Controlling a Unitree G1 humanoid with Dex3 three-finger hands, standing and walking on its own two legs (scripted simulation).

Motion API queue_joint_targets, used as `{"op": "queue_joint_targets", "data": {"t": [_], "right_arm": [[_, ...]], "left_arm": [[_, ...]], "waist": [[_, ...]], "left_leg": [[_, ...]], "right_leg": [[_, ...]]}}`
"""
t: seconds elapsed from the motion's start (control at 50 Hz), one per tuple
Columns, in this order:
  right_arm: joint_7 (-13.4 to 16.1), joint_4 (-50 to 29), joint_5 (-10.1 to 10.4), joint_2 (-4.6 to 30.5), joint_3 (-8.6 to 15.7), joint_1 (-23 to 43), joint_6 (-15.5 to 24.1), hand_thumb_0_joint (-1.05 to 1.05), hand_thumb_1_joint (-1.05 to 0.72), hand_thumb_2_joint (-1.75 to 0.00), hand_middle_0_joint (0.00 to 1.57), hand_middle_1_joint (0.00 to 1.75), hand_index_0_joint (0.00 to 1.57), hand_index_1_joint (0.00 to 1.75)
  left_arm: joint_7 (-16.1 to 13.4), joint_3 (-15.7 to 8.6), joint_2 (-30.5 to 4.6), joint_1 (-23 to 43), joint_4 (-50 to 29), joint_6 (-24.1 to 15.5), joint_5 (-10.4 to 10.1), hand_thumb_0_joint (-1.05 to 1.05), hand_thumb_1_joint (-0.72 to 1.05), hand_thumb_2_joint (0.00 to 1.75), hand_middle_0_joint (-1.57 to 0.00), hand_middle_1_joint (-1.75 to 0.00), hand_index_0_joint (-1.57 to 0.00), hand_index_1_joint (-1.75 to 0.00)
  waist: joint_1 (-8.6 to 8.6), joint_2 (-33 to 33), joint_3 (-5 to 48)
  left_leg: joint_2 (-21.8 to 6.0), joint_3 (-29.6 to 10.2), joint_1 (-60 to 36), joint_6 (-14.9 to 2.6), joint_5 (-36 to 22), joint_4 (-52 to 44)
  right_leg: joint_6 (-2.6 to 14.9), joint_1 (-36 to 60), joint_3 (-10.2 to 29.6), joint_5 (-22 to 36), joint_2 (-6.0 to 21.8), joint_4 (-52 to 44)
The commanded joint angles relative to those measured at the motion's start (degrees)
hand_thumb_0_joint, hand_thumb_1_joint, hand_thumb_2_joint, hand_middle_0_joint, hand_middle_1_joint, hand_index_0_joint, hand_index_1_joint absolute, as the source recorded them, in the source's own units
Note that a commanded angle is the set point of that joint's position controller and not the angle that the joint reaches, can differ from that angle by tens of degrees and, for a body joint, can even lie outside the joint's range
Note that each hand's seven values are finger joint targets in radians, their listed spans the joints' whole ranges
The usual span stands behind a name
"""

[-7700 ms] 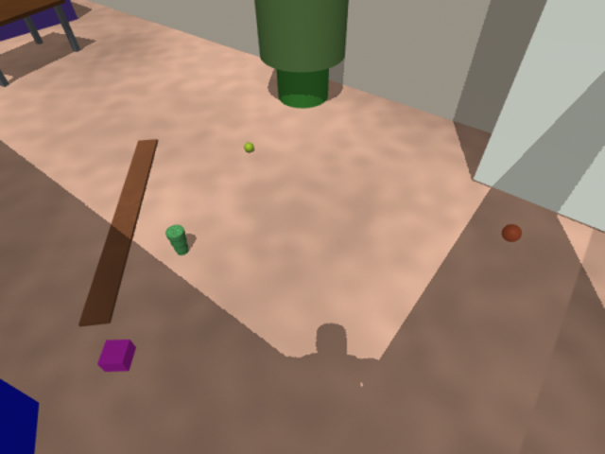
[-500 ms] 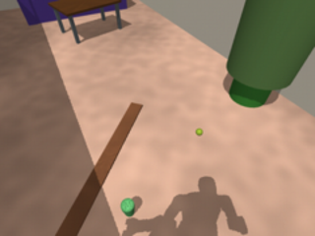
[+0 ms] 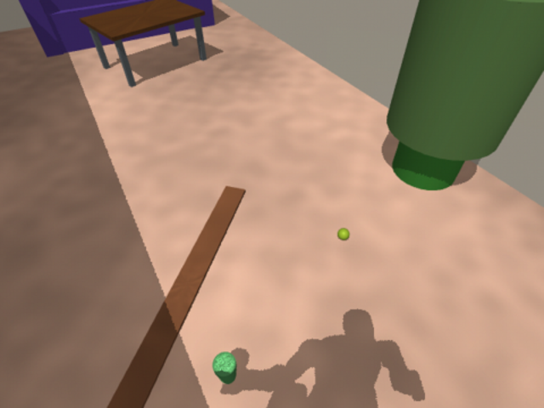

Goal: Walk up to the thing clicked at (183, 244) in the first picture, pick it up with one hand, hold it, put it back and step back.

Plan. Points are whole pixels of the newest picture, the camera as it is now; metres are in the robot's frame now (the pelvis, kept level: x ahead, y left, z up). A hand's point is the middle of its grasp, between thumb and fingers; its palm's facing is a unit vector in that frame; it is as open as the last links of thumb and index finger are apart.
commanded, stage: walk up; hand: left
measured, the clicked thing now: (226, 370) +0.41 +0.19 -0.71
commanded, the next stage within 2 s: stand in 0.10 s
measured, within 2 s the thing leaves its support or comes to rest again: neither
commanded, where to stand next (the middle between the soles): +0.09 +0.01 m, yaw -2 degrees
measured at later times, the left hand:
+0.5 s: hand out of the picture +0.07 +0.25 -0.15, palm faces -0.02 -0.94 -0.34, open 7.4 cm
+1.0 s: hand out of the picture +0.04 +0.24 -0.15, palm faces -0.01 -0.94 -0.35, open 7.4 cm
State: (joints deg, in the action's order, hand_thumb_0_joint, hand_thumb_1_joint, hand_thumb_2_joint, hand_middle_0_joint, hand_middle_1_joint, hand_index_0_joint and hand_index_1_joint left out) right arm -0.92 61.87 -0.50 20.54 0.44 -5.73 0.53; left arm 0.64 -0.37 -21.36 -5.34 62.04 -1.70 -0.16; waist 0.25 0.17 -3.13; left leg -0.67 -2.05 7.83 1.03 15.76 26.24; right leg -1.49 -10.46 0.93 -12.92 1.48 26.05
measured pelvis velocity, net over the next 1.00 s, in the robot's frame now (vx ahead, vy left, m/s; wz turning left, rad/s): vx -0.02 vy -0.02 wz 0.01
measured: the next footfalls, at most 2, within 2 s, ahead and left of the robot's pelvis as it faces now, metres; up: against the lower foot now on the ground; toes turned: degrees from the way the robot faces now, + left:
none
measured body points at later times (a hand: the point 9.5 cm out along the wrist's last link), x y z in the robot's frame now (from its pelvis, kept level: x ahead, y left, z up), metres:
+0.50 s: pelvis -0.01 -0.01 +0.01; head +0.00 -0.01 +0.46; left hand +0.07 +0.30 -0.12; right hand +0.08 -0.31 -0.12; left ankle -0.01 +0.13 -0.74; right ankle +0.01 -0.14 -0.74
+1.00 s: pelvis -0.02 -0.02 +0.01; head -0.01 -0.03 +0.46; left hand +0.04 +0.29 -0.12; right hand +0.05 -0.32 -0.13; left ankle -0.01 +0.13 -0.74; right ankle +0.01 -0.14 -0.74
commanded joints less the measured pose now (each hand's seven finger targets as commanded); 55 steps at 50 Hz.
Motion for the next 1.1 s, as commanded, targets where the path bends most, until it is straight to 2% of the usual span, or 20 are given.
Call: {"op": "queue_joint_targets", "data": {"t": [0.0, 0.06, 0.08, 0.18, 0.24, 0.28, 0.34, 0.4, 0.46, 0.56, 0.64, 0.68, 0.7, 0.78, 0.84, 0.86, 0.9, 0.92, 0.94, 1.08], "right_arm": [[1.03, -2.71, 0.16, 12.23, 2.59, 3.14, 1.60, 0.00, -0.90, -0.90, 0.20, 0.30, 0.20, 0.30], [1.01, -2.20, 0.11, 12.52, 2.76, 3.25, 1.47, 0.00, -0.90, -0.90, 0.20, 0.30, 0.20, 0.30], [1.10, -2.09, 0.16, 12.10, 2.53, 4.58, 1.66, 0.00, -0.90, -0.90, 0.20, 0.30, 0.20, 0.30], [1.26, -0.98, 0.27, 12.56, 2.52, 4.33, 1.68, 0.00, -0.90, -0.90, 0.20, 0.30, 0.20, 0.30], [1.24, -0.62, 0.37, 12.10, 2.44, 4.49, 1.55, 0.00, -0.90, -0.90, 0.20, 0.30, 0.20, 0.30], [1.26, -0.26, 0.24, 11.91, 2.32, 4.16, 1.27, 0.00, -0.90, -0.90, 0.20, 0.30, 0.20, 0.30], [1.15, 0.04, 0.26, 11.99, 2.18, 4.43, 1.27, 0.00, -0.90, -0.90, 0.20, 0.30, 0.20, 0.30], [1.06, 0.22, 0.14, 11.96, 2.12, 4.17, 1.29, 0.00, -0.90, -0.90, 0.20, 0.30, 0.20, 0.30], [1.01, 0.48, 0.07, 11.75, 2.02, 3.87, 1.09, 0.00, -0.90, -0.90, 0.20, 0.30, 0.20, 0.30], [0.89, 0.74, 0.05, 11.93, 2.02, 3.21, 1.20, 0.00, -0.90, -0.90, 0.20, 0.30, 0.20, 0.30], [0.82, 0.60, 0.07, 11.74, 2.01, 2.76, 0.95, 0.00, -0.90, -0.90, 0.20, 0.30, 0.20, 0.30], [0.74, 0.38, -0.03, 11.98, 2.18, 2.94, 0.99, 0.00, -0.90, -0.90, 0.20, 0.30, 0.20, 0.30], [0.67, 0.63, 0.05, 11.97, 2.15, 2.66, 0.89, 0.00, -0.90, -0.90, 0.20, 0.30, 0.20, 0.30], [0.74, 0.60, -0.22, 11.85, 2.02, 2.07, 0.97, 0.00, -0.90, -0.90, 0.20, 0.30, 0.20, 0.30], [0.68, 0.60, -0.17, 11.91, 2.07, 1.74, 0.82, 0.00, -0.90, -0.90, 0.20, 0.30, 0.20, 0.30], [0.66, 0.63, -0.15, 12.03, 2.10, 1.35, 0.77, 0.00, -0.90, -0.90, 0.20, 0.30, 0.20, 0.30], [0.68, 0.34, -0.11, 11.64, 1.96, 1.04, 0.97, 0.00, -0.90, -0.90, 0.20, 0.30, 0.20, 0.30], [0.75, 0.23, -0.09, 12.10, 1.97, 1.53, 1.03, 0.00, -0.90, -0.90, 0.20, 0.30, 0.20, 0.30], [0.78, 0.38, -0.20, 11.82, 1.85, 1.10, 0.98, 0.00, -0.90, -0.90, 0.20, 0.30, 0.20, 0.30], [0.94, 0.60, -0.09, 11.79, 1.58, 0.09, 0.89, 0.00, -0.90, -0.90, 0.20, 0.30, 0.20, 0.30]], "left_arm": [[-0.91, -2.22, -11.44, 3.23, -2.19, -1.07, 0.05, 0.00, 0.90, 0.90, -0.20, -0.30, -0.20, -0.30], [-0.94, -2.20, -11.37, 3.88, -1.51, -0.90, 0.24, 0.00, 0.90, 0.90, -0.20, -0.30, -0.20, -0.30], [-1.11, -2.14, -11.61, 4.58, -1.11, -0.78, 0.34, 0.00, 0.90, 0.90, -0.20, -0.30, -0.20, -0.30], [-1.04, -2.01, -11.12, 3.81, -0.17, -0.51, 0.27, 0.00, 0.90, 0.90, -0.20, -0.30, -0.20, -0.30], [-1.03, -1.89, -11.40, 4.01, 0.20, -0.52, 0.33, 0.00, 0.90, 0.90, -0.20, -0.30, -0.20, -0.30], [-1.08, -1.93, -11.69, 4.67, 0.31, -0.37, 0.46, 0.00, 0.90, 0.90, -0.20, -0.30, -0.20, -0.30], [-0.97, -1.75, -11.41, 3.87, 0.65, -0.28, 0.41, 0.00, 0.90, 0.90, -0.20, -0.30, -0.20, -0.30], [-0.95, -1.77, -11.54, 4.03, 0.62, -0.43, 0.50, 0.00, 0.90, 0.90, -0.20, -0.30, -0.20, -0.30], [-0.90, -1.81, -11.76, 3.97, 0.88, -0.39, 0.55, 0.00, 0.90, 0.90, -0.20, -0.30, -0.20, -0.30], [-0.83, -1.79, -11.54, 3.06, 0.80, -0.47, 0.53, 0.00, 0.90, 0.90, -0.20, -0.30, -0.20, -0.30], [-0.85, -1.83, -11.69, 2.79, 0.89, -0.30, 0.70, 0.00, 0.90, 0.90, -0.20, -0.30, -0.20, -0.30], [-0.82, -1.85, -11.79, 2.72, 0.55, -0.37, 0.67, 0.00, 0.90, 0.90, -0.20, -0.30, -0.20, -0.30], [-0.82, -1.75, -11.47, 2.23, 0.66, -0.35, 0.64, 0.00, 0.90, 0.90, -0.20, -0.30, -0.20, -0.30], [-0.72, -1.90, -11.90, 2.02, 0.30, -0.31, 0.65, 0.00, 0.90, 0.90, -0.20, -0.30, -0.20, -0.30], [-0.70, -2.04, -12.17, 2.19, 0.25, -0.06, 0.63, 0.00, 0.90, 0.90, -0.20, -0.30, -0.20, -0.30], [-0.64, -1.99, -11.98, 1.80, 0.24, -0.06, 0.63, 0.00, 0.90, 0.90, -0.20, -0.30, -0.20, -0.30], [-0.66, -2.00, -12.12, 1.51, 0.04, -0.29, 0.57, 0.00, 0.90, 0.90, -0.20, -0.30, -0.20, -0.30], [-0.61, -1.85, -11.48, 1.24, 0.17, -0.36, 0.56, 0.00, 0.90, 0.90, -0.20, -0.30, -0.20, -0.30], [-0.66, -1.94, -11.84, 1.65, 0.05, -0.41, 0.53, 0.00, 0.90, 0.90, -0.20, -0.30, -0.20, -0.30], [-0.72, -2.06, -11.94, 1.84, 0.00, -0.19, 0.47, 0.00, 0.90, 0.90, -0.20, -0.30, -0.20, -0.30]], "waist": [[0.25, 0.47, 5.40], [-0.04, 0.33, 5.10], [0.22, -0.81, 4.08], [0.08, 0.82, 5.71], [-0.09, 0.50, 6.09], [-0.44, 0.66, 4.87], [-0.18, 1.04, 4.31], [-0.20, 0.78, 4.85], [-0.42, 0.29, 3.84], [-0.34, 0.30, 4.36], [-0.56, -0.69, 2.80], [-0.38, -0.82, 3.90], [-0.21, -0.75, 2.49], [-0.25, -0.10, 2.84], [-0.08, -0.41, 1.49], [-0.22, -0.10, 1.77], [-0.11, -1.19, 3.61], [0.01, -0.28, 3.97], [-0.04, -0.31, 3.24], [-0.20, 0.11, 3.88]], "left_leg": [[-5.48, -3.38, 1.73, -3.28, -11.34, -6.86], [-5.60, -3.30, 1.65, -3.36, -10.77, -7.74], [-6.52, -5.21, 1.60, -2.63, -17.51, -8.56], [-6.52, -4.28, -1.13, -2.05, -17.49, -9.09], [-6.21, -3.88, -1.44, -1.74, -16.18, -9.45], [-5.88, -3.75, 0.60, -1.62, -11.95, -10.52], [-6.02, -3.98, -0.49, -1.48, -10.52, -11.16], [-6.19, -4.03, 0.31, -1.58, -11.05, -11.08], [-5.99, -4.11, 0.74, -1.48, -7.57, -11.61], [-6.10, -4.08, -0.26, -1.53, -8.71, -11.07], [-5.77, -4.19, 0.74, -1.71, -4.52, -11.25], [-5.94, -4.16, -0.20, -1.69, -6.04, -10.62], [-5.23, -3.88, 0.40, -1.55, -3.98, -10.51], [-5.78, -4.11, 1.29, -1.66, -3.75, -10.75], [-5.39, -4.26, 2.23, -1.67, -0.85, -10.74], [-5.68, -4.41, 2.56, -1.85, -0.60, -10.88], [-5.99, -4.48, 1.53, -1.75, -5.46, -10.71], [-5.90, -4.29, 1.34, -1.81, -5.75, -10.18], [-5.51, -4.04, 2.16, -1.65, -4.80, -10.28], [-6.04, -4.25, 2.15, -1.57, -6.95, -10.23]], "right_leg": [[3.23, 5.52, 3.84, 12.04, 5.07, -4.03], [2.89, 5.91, 3.39, 12.18, 4.90, -4.67], [2.39, 6.15, 3.47, 15.18, 5.18, -4.54], [1.93, 6.82, 3.63, 14.79, 5.34, -6.31], [2.00, 7.04, 3.72, 14.39, 5.60, -7.13], [1.93, 7.09, 3.95, 11.63, 5.53, -7.97], [1.91, 5.29, 3.84, 9.36, 5.31, -8.65], [1.89, 6.62, 3.90, 10.31, 5.68, -8.64], [2.00, 5.35, 4.17, 7.08, 5.63, -9.46], [2.06, 4.72, 4.38, 8.26, 5.74, -9.75], [2.00, 2.67, 4.47, 2.94, 5.38, -10.76], [2.31, 2.90, 4.70, 3.59, 5.73, -10.44], [2.03, 1.23, 5.12, 0.25, 5.57, -11.80], [2.27, 2.01, 5.17, 1.53, 5.62, -11.01], [2.39, 0.49, 5.62, -3.55, 5.52, -11.56], [2.38, 1.16, 5.46, -2.79, 5.38, -11.20], [2.52, 2.94, 5.13, 2.03, 5.53, -10.16], [2.35, 3.06, 5.07, 3.21, 5.50, -10.22], [2.23, 3.02, 5.20, 2.15, 5.52, -10.56], [2.60, 4.42, 4.73, 5.74, 5.61, -9.55]]}}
